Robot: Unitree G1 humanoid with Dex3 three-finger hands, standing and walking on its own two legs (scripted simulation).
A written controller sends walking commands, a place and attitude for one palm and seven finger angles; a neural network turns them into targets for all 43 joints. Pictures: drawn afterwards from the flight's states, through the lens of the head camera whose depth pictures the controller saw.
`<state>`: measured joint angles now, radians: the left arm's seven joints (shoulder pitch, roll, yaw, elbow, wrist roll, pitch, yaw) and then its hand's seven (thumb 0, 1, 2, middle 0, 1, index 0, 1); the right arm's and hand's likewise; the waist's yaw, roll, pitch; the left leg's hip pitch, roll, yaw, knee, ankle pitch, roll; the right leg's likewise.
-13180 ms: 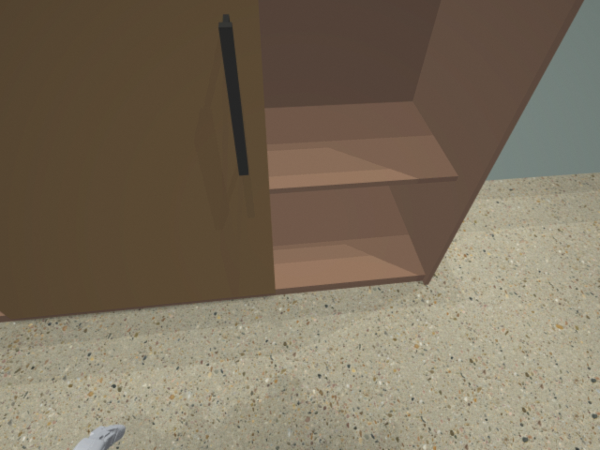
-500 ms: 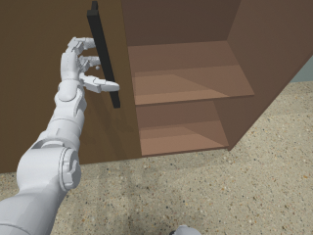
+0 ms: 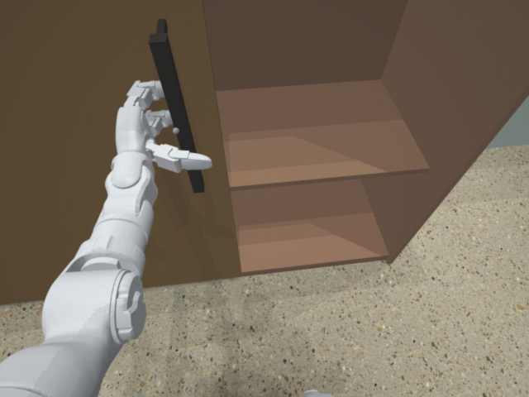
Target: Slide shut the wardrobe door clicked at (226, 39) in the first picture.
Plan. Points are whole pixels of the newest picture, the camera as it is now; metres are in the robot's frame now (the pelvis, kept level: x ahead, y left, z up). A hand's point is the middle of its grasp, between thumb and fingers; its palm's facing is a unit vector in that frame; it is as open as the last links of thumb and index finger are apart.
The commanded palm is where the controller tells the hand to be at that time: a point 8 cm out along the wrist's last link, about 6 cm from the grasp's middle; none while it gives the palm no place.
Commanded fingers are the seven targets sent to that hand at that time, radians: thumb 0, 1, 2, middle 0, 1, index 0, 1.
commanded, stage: slide the fingers in behind the handle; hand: left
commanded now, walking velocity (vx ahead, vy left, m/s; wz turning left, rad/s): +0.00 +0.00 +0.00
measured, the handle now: (183, 122) +0.54 +0.11 +0.10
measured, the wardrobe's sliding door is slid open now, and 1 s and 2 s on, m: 0.59 0.59 0.59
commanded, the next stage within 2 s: grip the handle and tug to test in 1.28 s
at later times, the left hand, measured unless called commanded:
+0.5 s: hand (190, 130) +0.49 +0.09 +0.12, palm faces +0.03 -1.00 +0.00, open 14.0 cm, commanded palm +0.46 +0.14 +0.13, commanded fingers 0.00 -0.50 0.30 -0.30 -1.20 -0.30 -1.20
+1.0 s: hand (194, 126) +0.49 +0.08 +0.13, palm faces +0.05 -1.00 +0.00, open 14.0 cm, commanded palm +0.46 +0.14 +0.13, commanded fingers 0.00 -0.50 0.30 -0.30 -1.20 -0.30 -1.20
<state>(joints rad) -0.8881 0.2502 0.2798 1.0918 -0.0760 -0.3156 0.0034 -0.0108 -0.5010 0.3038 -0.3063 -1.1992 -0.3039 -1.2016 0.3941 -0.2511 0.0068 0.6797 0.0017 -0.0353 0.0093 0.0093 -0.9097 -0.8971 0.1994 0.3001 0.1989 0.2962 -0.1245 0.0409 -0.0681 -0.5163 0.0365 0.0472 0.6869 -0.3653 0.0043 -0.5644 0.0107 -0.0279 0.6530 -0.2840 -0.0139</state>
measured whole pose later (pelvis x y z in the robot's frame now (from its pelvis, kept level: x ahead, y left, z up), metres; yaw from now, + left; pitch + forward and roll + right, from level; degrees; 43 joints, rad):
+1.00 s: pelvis +0.00 +0.00 +0.00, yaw +0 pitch +11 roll +0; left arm -0.91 0.19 0.24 1.07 -0.05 -0.33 0.10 -0.01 -0.50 0.30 -0.30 -1.20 -0.30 -1.20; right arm 0.38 -0.24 0.00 0.69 -0.01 -0.04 0.01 0.01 -0.91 -0.90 0.20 0.30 0.20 0.30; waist -0.13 0.03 -0.06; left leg -0.51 0.03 0.05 0.67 -0.36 0.00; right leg -0.56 0.01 -0.02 0.65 -0.28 -0.02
